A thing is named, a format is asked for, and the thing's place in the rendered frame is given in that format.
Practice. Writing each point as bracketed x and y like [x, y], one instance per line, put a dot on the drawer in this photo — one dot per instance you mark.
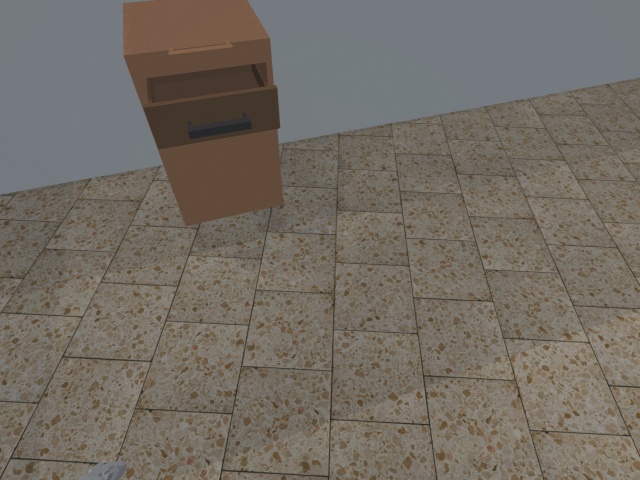
[209, 96]

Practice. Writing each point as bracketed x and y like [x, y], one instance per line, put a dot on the handle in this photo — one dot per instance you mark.
[201, 53]
[219, 127]
[220, 141]

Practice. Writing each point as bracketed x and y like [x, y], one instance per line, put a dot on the cabinet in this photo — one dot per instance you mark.
[217, 181]

